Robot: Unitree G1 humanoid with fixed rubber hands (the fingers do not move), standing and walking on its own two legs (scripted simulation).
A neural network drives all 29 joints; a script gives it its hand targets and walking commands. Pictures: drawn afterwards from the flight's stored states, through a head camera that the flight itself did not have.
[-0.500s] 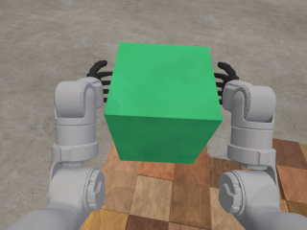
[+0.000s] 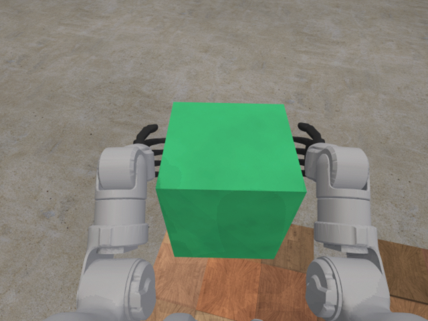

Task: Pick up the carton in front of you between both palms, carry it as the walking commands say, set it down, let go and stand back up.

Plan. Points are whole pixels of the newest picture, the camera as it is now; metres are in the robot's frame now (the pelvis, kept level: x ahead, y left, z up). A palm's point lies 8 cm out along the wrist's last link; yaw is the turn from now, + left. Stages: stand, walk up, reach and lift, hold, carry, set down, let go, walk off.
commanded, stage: carry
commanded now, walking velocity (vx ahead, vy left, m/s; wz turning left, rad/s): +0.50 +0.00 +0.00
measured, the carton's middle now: (226, 184) +0.37 +0.01 +0.02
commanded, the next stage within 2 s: none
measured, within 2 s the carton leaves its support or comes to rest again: neither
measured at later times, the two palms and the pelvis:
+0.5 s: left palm (165, 62) +0.68 +0.17 +0.09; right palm (285, 69) +0.65 -0.13 +0.10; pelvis +0.31 +0.05 -0.01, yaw -3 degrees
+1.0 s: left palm (185, 19) +0.93 +0.15 +0.09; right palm (281, 19) +0.94 -0.15 +0.09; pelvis +0.59 +0.00 -0.01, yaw -1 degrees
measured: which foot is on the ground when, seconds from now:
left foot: up 0.00-0.32, down 0.34-0.84, up 0.86-1.00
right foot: down 0.00-0.38, up 0.40-0.84, down 0.86-1.00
